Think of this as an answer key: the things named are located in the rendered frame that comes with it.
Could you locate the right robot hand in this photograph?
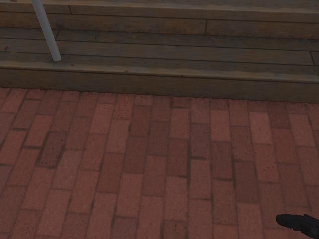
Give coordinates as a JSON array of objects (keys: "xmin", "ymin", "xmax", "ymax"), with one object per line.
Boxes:
[{"xmin": 276, "ymin": 214, "xmax": 319, "ymax": 239}]

